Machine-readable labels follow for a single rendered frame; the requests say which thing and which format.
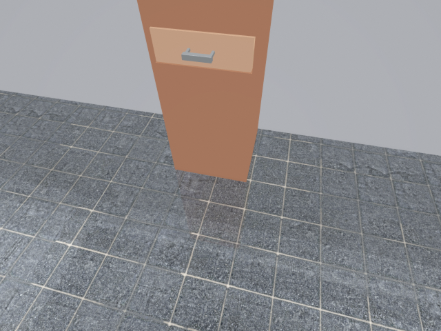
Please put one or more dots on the drawer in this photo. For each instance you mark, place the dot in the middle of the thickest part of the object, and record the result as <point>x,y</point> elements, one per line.
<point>232,51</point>

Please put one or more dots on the handle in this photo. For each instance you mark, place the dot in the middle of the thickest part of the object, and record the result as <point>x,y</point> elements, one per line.
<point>190,56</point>

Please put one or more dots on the cabinet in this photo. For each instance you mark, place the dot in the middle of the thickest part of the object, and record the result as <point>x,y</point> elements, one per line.
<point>211,115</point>

